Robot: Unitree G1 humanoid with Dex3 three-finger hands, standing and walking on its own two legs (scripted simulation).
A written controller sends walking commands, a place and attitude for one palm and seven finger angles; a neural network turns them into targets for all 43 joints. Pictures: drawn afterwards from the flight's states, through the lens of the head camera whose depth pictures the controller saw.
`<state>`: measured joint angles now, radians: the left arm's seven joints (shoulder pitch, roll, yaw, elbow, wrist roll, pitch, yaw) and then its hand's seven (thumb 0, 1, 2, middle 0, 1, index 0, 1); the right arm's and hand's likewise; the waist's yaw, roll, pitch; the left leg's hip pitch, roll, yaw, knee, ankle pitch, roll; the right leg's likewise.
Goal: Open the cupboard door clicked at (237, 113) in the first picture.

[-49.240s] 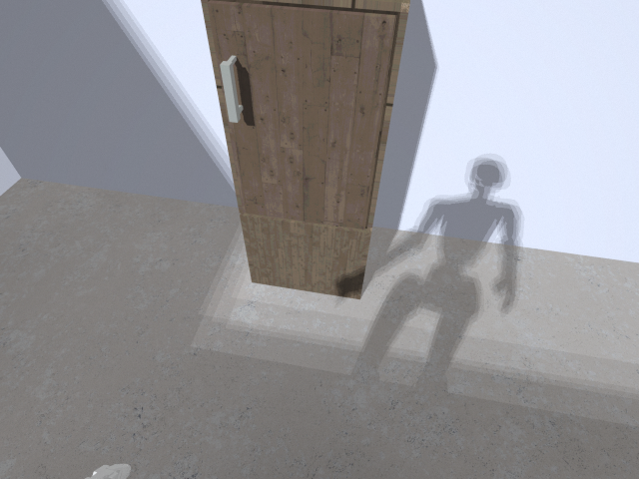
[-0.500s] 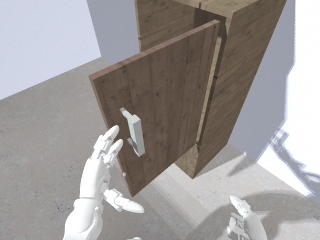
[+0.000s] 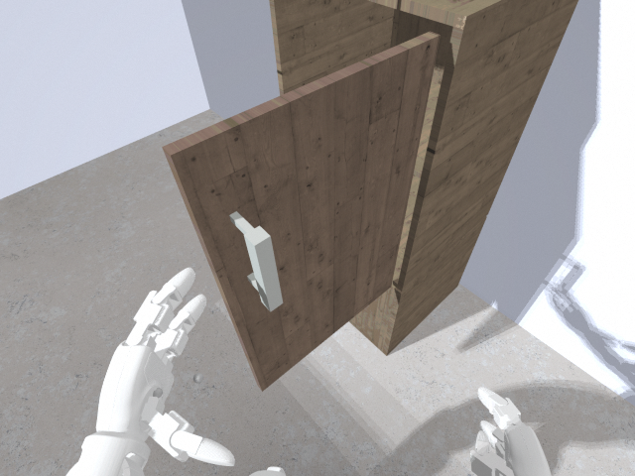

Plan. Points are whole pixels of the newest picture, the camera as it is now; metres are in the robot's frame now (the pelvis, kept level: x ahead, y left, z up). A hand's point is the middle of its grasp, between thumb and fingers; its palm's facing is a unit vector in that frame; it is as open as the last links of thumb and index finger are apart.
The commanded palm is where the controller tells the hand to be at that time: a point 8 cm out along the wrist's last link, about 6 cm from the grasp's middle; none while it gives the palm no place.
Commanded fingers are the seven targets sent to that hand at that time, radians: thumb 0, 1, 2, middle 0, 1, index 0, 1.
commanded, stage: draw the hand back to the body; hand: left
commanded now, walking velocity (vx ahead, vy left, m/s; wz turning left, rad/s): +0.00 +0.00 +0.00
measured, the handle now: (256, 262) +0.35 +0.10 +0.10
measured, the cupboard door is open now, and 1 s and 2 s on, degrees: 88 88 88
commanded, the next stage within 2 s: step back with the hand held close in 1.50 s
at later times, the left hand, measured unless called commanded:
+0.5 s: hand (104, 369) +0.19 +0.21 +0.14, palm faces +0.10 -0.98 -0.17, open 15.9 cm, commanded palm +0.16 +0.26 +0.16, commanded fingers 0.00 -0.15 0.45 -0.16 -0.30 -0.16 -0.30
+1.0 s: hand (18, 319) +0.22 +0.28 +0.18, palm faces +0.36 -0.86 -0.37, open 10.5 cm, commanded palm +0.17 +0.33 +0.20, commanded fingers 0.00 0.73 0.82 -0.19 -0.30 -0.19 -0.30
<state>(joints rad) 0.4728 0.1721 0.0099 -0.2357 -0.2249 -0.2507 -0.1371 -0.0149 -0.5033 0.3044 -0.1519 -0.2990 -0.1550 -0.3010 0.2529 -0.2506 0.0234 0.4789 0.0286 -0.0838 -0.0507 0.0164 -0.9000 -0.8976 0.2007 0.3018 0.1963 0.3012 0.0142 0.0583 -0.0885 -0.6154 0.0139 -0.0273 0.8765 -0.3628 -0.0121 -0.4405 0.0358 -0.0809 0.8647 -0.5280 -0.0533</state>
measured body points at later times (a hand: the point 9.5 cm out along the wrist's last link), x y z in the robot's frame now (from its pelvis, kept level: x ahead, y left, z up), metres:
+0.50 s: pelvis +0.00 +0.03 +0.02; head -0.02 +0.02 +0.47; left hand +0.18 +0.26 +0.15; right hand +0.19 -0.19 -0.04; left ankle +0.05 +0.13 -0.69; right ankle -0.05 -0.08 -0.69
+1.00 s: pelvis +0.02 +0.04 +0.04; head +0.00 +0.03 +0.49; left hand +0.19 +0.33 +0.20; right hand +0.20 -0.17 -0.04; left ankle +0.05 +0.13 -0.69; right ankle -0.05 -0.08 -0.69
